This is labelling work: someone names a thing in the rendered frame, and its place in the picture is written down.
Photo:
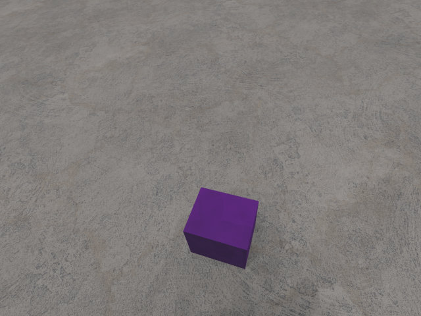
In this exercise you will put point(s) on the carton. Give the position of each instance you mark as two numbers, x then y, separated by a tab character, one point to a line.
220	226

